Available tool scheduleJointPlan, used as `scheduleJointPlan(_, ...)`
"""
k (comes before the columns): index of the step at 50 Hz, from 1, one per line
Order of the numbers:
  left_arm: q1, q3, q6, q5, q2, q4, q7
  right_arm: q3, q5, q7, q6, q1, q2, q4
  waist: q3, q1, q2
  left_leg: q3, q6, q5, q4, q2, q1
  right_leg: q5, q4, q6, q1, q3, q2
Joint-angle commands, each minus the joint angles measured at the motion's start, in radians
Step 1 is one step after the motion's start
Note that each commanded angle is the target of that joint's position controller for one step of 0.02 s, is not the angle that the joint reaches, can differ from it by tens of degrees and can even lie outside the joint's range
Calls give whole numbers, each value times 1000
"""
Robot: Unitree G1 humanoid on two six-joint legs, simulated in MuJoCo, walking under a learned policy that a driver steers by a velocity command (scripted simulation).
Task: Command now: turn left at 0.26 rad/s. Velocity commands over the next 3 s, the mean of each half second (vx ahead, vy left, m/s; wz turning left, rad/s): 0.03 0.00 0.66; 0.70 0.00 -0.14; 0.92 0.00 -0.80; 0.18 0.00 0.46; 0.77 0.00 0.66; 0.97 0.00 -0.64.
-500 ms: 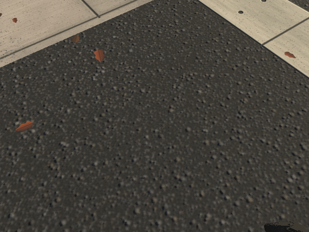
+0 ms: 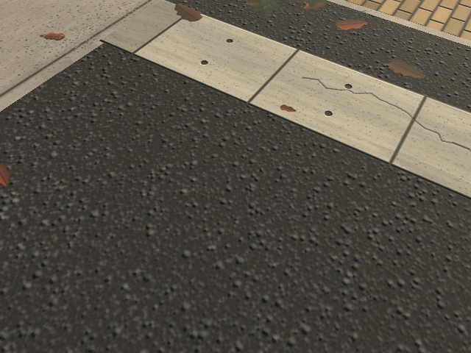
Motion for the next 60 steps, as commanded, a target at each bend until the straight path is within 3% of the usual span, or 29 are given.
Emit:
scheduleJointPlan(1, 18, 32, -13, 4, 156, -33, 4, -52, 10, 22, 0, -35, -205, -46, -2, 36, 190, -374, 135, -4, -137, 237, 14, -77, 158, 22, -52, -145, -73)
scheduleJointPlan(2, 2, 32, -12, 7, 162, -37, 2, -67, 16, 24, 5, -1, -231, -43, 4, 29, 193, -389, 126, 23, -121, 221, 48, -107, 238, 37, -115, -172, -67)
scheduleJointPlan(4, -18, 20, -10, 4, 133, -43, 3, -82, 28, 31, 10, 37, -222, -39, -2, 31, 158, -396, 113, 96, -95, 197, 87, -134, 321, 63, -181, -188, -83)
scheduleJointPlan(11, -127, -1, -23, -17, 104, -89, 21, -122, 26, 27, 23, 133, -194, -21, -84, -13, 186, -475, 104, 182, -52, 142, 232, -126, 267, 70, -238, -183, -97)
scheduleJointPlan(16, -117, -5, -46, -23, 120, -100, 24, -142, 16, 32, 32, 97, -202, -38, -105, -4, 186, -546, 95, 204, -46, 134, 162, -79, 128, 42, -109, -169, -90)
scheduleJointPlan(19, -43, -4, -57, -22, 129, -88, 37, -142, 13, 39, 34, 16, -193, -64, -84, 46, 187, -550, 27, 30, -46, 71, -11, 25, -119, 28, 124, -166, -100)
scheduleJointPlan(20, -26, 1, -62, -19, 147, -83, 47, -135, 19, 38, 29, 17, -169, -67, -81, 52, 130, -495, -22, -164, -3, 10, -113, 104, -255, 16, 249, -143, -157)
scheduleJointPlan(21, -56, 13, -58, -15, 212, -103, 59, -120, 24, 36, 22, 108, -104, -62, -125, -6, -47, -338, -74, -420, 183, -87, -215, -18, -336, -29, 359, 46, -362)
scheduleJointPlan(22, -99, 17, -52, -1, 267, -144, 54, -122, 26, 29, 21, 137, -111, -70, -162, 6, -166, -104, -73, -476, 468, -170, -329, -266, -389, -112, 339, 288, -578)
scheduleJointPlan(23, -113, 17, -49, 23, 241, -123, 44, -129, -3, 32, 21, 71, -192, -76, -80, 9, -113, -54, -64, -348, 562, -54, -370, -331, -405, -150, 217, 261, -581)
scheduleJointPlan(24, -124, 6, -50, 17, 189, -120, 39, -130, -14, 48, 23, 47, -196, -79, -32, 5, -104, -35, -53, -271, 624, -10, -388, -353, -396, -136, 184, 177, -527)
scheduleJointPlan(26, -91, -4, -60, 12, 157, -109, 29, -116, -16, 78, 28, 75, -160, -57, 0, 5, -114, 8, -53, -185, 732, 8, -437, -332, -396, -100, 193, 48, -431)
scheduleJointPlan(28, 6, -7, -86, 14, 147, -77, 14, -98, -19, 96, 16, 39, -127, -64, 40, 40, -86, 24, -51, -135, 754, 33, -517, -307, -408, -106, 226, 14, -420)
scheduleJointPlan(30, 111, -5, -115, 14, 133, -28, -8, -82, -25, 95, -5, -12, -95, -74, 63, 71, -72, -5, -47, -88, 701, 29, -550, -297, -413, -121, 245, 28, -415)
scheduleJointPlan(32, 165, 1, -128, 0, 140, 4, -17, -79, -29, 93, -17, -71, -103, -91, 82, 81, -87, 7, -53, -65, 626, 38, -585, -268, -422, -150, 276, 45, -411)
scheduleJointPlan(34, 185, 4, -128, -13, 135, 15, -25, -70, -37, 95, -25, -143, -107, -114, 83, 85, -107, 127, -79, -57, 506, 109, -572, -219, -443, -181, 273, 55, -404)
scheduleJointPlan(38, 259, 19, -127, 2, 147, 42, -24, -35, -9, 104, -47, -297, -48, -176, 108, 124, -124, 188, -100, -115, 255, 89, -392, -88, -425, -206, 160, 54, -397)
scheduleJointPlan(41, 234, 31, -123, -6, 152, 47, -25, -34, 6, 88, -63, -227, -61, -180, 81, 60, -132, 193, -55, -106, 126, 63, -118, 47, -380, -202, 45, 73, -416)
scheduleJointPlan(42, 201, 31, -127, -14, 150, 42, -25, -43, 7, 72, -72, -108, -78, -147, 35, -13, -105, 191, -37, -58, 71, 55, 92, 200, -294, -180, -36, 38, -396)
scheduleJointPlan(43, 178, 29, -141, -23, 137, 35, -31, -67, -6, 47, -84, 83, -135, -91, -78, -107, -29, 155, -16, -69, 77, 83, 391, 346, -72, -149, -158, -36, -322)
scheduleJointPlan(44, 145, 18, -156, -33, 90, 1, -37, -98, -23, 24, -89, 285, -233, -73, -238, -216, 122, -76, 17, -393, 11, 321, 647, 209, 264, -115, -318, -145, -224)
scheduleJointPlan(45, 177, 0, -157, -54, -1, -51, -34, -115, -34, 12, -78, 327, -318, -66, -337, -177, 360, -516, 63, -789, -175, 560, 703, -194, 553, -97, -509, -233, -142)
scheduleJointPlan(46, 140, 12, -131, -32, 64, -30, -27, -97, -31, 7, -77, 202, -221, -89, -196, -122, 193, -508, 65, -743, -168, 542, 508, -96, 697, -103, -545, -218, -219)
scheduleJointPlan(47, 120, 19, -120, -18, 60, -23, -38, -72, -30, 11, -80, 122, -136, -103, -104, -76, 119, -345, 51, -580, -154, 488, 404, -8, 708, -103, -544, -225, -265)
scheduleJointPlan(49, 133, 21, -100, 0, 34, -3, -63, -54, -21, 16, -88, 98, -64, -91, -33, -28, 130, -117, 32, -362, -203, 402, 292, 53, 694, -83, -510, -251, -314)
scheduleJointPlan(52, 58, 14, -67, 9, -14, -37, -89, -47, 2, 24, -110, 149, -26, -43, 46, -9, 153, 81, 11, -133, -237, 352, 247, 116, 752, -72, -587, -285, -338)
scheduleJointPlan(55, -60, 2, -59, 5, -31, -97, -105, -39, 2, 36, -130, 159, 6, -15, 98, 12, 131, 239, 7, 70, -282, 323, 189, 225, 716, -70, -620, -325, -327)
scheduleJointPlan(59, -216, -21, -59, 5, -30, -177, -124, -40, -2, 23, -139, 178, -12, 27, 157, 28, 81, 416, -24, 466, -306, 278, 167, 303, 428, -107, -513, -456, -289)
scheduleJointPlan(60, -231, -27, -59, 4, -34, -187, -126, -42, -1, 17, -138, 179, -34, 32, 150, 39, 75, 452, -37, 682, -283, 275, 161, 307, 345, -129, -417, -504, -253)
Next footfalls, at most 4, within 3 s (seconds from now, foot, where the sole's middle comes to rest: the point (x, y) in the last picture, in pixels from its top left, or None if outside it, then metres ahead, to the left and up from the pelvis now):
0.42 right None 0.10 -0.08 -0.78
0.86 left None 0.19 0.25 -0.78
1.32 right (171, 303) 0.64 0.18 -0.78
1.70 left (166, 198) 1.04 0.22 -0.78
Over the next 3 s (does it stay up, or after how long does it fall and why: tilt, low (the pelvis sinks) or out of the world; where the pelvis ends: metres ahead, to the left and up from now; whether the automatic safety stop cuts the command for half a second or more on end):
stays up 1.46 0.52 -0.06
